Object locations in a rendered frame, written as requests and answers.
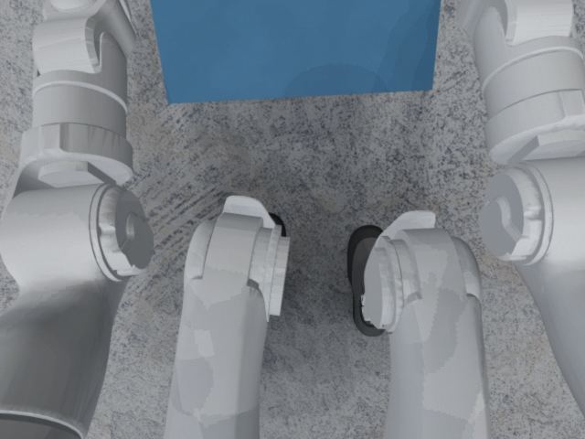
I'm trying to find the robot left shin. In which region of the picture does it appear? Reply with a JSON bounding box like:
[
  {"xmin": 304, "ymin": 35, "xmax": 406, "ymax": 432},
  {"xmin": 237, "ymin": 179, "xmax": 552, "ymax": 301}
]
[{"xmin": 184, "ymin": 196, "xmax": 276, "ymax": 291}]

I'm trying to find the carton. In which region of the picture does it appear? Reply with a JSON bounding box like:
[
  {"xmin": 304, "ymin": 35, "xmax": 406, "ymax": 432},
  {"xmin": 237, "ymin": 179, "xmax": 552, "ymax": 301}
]
[{"xmin": 150, "ymin": 0, "xmax": 441, "ymax": 103}]

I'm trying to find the right robot foot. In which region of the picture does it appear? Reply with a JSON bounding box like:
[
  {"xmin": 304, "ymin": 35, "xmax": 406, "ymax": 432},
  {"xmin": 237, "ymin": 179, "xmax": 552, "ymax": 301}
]
[{"xmin": 347, "ymin": 225, "xmax": 385, "ymax": 337}]

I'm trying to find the left robot upper arm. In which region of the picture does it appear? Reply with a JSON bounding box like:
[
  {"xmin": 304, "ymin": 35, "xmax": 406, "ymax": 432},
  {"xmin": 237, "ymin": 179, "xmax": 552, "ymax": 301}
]
[{"xmin": 0, "ymin": 183, "xmax": 154, "ymax": 439}]

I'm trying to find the right robot forearm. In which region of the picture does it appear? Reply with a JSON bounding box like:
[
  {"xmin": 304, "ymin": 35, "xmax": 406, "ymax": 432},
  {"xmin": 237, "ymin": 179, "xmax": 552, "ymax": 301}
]
[{"xmin": 455, "ymin": 0, "xmax": 585, "ymax": 166}]

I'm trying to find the right robot upper arm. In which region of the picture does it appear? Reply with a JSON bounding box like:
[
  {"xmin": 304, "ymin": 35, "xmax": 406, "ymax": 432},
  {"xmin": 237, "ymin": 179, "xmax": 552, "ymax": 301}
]
[{"xmin": 478, "ymin": 155, "xmax": 585, "ymax": 418}]

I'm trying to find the left robot forearm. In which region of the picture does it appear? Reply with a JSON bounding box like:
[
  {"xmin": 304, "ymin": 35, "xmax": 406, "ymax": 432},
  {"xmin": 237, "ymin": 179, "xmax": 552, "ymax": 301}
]
[{"xmin": 0, "ymin": 0, "xmax": 136, "ymax": 274}]

